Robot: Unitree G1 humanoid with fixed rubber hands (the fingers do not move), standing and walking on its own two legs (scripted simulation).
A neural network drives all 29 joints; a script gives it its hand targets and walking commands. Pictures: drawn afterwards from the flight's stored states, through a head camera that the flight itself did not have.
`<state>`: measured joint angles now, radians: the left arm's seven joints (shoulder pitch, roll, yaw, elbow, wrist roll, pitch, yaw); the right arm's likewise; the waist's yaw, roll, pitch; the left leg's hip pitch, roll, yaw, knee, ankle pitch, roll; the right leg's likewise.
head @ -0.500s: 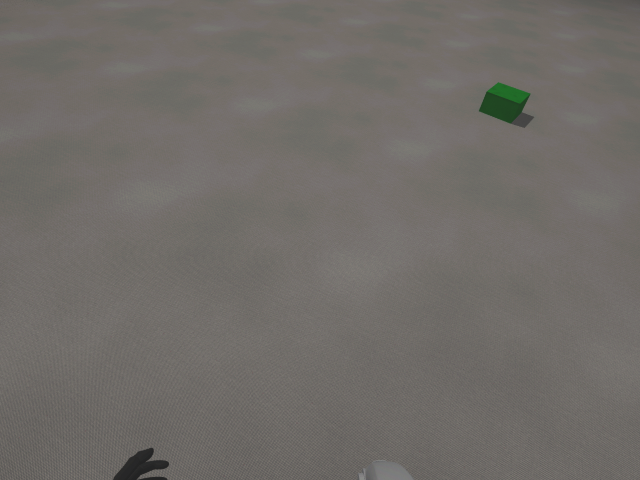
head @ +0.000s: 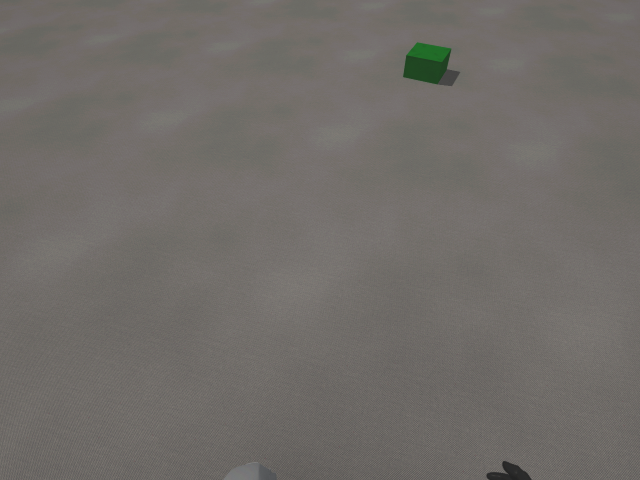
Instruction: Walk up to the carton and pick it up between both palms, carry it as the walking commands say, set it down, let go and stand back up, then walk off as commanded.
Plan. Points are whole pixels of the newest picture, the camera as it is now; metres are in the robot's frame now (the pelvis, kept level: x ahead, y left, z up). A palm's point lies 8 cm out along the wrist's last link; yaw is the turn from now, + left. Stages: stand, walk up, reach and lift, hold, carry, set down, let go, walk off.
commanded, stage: walk up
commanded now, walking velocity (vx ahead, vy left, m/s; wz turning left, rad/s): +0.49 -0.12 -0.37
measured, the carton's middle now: (427, 62) +2.69 -0.62 -0.70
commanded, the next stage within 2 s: none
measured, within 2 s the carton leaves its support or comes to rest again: neither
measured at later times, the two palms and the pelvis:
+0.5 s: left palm (193, 345) +0.36 +0.24 -0.14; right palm (515, 476) +0.17 -0.23 -0.11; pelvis +0.25 +0.01 +0.01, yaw -8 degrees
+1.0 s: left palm (252, 299) +0.45 +0.15 -0.15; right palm (516, 233) +0.59 -0.36 -0.10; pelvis +0.49 -0.09 +0.00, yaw -10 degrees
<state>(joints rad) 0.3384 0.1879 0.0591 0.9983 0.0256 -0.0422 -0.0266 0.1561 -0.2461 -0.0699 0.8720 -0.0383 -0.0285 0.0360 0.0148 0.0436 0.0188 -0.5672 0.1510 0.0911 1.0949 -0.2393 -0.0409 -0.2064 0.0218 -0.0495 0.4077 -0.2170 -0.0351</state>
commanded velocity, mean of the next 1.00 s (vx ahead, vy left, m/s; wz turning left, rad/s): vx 0.48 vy -0.16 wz -0.16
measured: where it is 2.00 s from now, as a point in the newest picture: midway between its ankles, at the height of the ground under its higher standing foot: (378, 264)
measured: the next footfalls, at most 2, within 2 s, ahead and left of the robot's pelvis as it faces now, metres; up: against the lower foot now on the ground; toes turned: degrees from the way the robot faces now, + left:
left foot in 0.22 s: +0.28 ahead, +0.12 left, +0.00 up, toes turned +7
right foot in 0.68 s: +0.45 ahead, -0.21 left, +0.00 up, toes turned -17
